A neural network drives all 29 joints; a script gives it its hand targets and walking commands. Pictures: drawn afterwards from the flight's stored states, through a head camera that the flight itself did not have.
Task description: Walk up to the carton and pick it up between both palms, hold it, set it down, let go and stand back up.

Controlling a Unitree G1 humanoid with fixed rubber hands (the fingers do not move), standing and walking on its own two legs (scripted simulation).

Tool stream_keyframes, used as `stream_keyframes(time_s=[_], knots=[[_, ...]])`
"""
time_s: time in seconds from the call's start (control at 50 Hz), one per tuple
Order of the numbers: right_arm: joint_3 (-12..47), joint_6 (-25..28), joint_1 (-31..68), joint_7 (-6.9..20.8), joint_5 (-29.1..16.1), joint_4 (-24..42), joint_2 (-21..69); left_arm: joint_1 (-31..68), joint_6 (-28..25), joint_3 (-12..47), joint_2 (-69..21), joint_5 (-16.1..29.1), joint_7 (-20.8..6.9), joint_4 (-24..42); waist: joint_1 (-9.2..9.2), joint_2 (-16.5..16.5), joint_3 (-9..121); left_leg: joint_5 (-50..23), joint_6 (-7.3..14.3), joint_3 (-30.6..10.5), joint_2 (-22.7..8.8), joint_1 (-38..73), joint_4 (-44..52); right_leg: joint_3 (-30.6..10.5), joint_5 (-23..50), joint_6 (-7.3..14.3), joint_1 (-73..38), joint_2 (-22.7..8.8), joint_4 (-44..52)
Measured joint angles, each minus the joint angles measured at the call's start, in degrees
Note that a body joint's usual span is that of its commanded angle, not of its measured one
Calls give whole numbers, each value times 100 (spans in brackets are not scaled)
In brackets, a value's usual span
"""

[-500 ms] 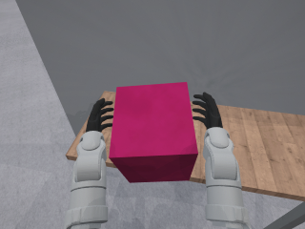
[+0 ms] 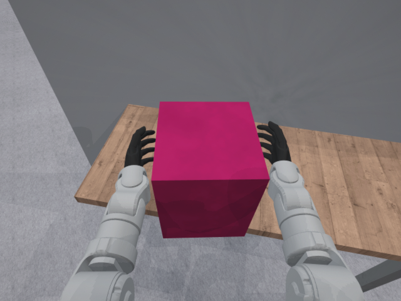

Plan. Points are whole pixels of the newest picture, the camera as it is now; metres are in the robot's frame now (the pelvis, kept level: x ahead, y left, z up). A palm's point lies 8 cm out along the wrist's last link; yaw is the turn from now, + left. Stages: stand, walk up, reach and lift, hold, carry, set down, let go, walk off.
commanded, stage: set down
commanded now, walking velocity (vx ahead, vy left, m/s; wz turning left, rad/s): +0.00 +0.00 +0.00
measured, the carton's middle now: (204, 172) +0.42 -0.01 +0.00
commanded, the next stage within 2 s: none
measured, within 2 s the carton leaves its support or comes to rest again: neither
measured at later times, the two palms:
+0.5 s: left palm (135, 167) +0.39 +0.13 +0.06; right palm (275, 167) +0.39 -0.16 +0.07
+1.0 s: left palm (138, 159) +0.42 +0.13 +0.05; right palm (270, 155) +0.43 -0.16 +0.06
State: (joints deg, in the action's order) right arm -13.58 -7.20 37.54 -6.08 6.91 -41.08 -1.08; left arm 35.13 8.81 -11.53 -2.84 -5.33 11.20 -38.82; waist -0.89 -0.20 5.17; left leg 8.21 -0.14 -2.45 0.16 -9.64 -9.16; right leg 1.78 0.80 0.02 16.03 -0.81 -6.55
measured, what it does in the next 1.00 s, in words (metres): stands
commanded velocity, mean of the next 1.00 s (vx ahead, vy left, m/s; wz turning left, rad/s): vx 0.00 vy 0.00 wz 0.00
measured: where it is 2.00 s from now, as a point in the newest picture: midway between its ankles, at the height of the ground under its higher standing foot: outside the picture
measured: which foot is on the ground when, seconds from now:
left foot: down 0.00-1.00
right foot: down 0.00-1.00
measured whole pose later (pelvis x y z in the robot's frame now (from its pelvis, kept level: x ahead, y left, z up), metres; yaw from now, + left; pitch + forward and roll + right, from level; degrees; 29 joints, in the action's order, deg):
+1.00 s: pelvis +0.02 +0.00 +0.00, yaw -1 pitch +15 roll +0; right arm -30.4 3.2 39.8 4.0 25.6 -37.8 7.0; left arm 36.3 -1.5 -33.3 -14.0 -26.9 -0.6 -32.3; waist 0.6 2.4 5.0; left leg 1.6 -0.4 -1.6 -0.4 -8.0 5.1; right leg 1.1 6.4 0.2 15.9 -0.2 5.3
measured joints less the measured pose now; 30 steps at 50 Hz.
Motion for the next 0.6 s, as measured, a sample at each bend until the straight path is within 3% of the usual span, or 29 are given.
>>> stream_keyframes(time_s=[0.16,0.26,0.48,0.6], knots=[[143,217,-258,-49,-7,122,54,-249,-226,186,54,72,-41,145,-32,12,71,-172,10,-7,11,47,359,7,150,-19,-36,-14,325],[6,309,-364,63,221,43,192,-301,-295,80,29,-186,-180,35,-77,0,158,-282,26,13,38,203,580,-14,270,-39,-195,-40,561],[-903,564,73,392,899,-514,352,152,-616,-914,-318,-1003,-492,-520,-37,-5,-38,-421,68,54,93,376,784,-56,472,10,-416,-85,892],[-1350,655,330,565,1296,-488,469,388,-793,-1570,-540,-1563,-719,-494,30,40,27,-537,54,64,88,214,984,-66,642,5,-288,-81,1175]])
